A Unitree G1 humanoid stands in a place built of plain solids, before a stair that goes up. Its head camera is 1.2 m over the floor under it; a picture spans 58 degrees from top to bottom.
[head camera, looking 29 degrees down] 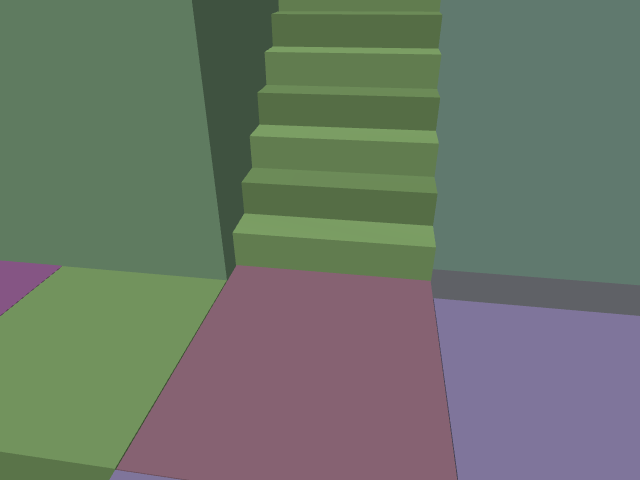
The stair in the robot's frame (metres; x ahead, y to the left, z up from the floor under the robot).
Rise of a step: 0.19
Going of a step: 0.20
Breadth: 1.09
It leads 8 degrees to the right of straight ahead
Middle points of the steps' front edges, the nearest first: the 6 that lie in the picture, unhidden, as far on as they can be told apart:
1.83 -0.01 0.19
2.03 -0.03 0.38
2.23 -0.06 0.56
2.43 -0.09 0.75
2.63 -0.12 0.94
2.82 -0.15 1.13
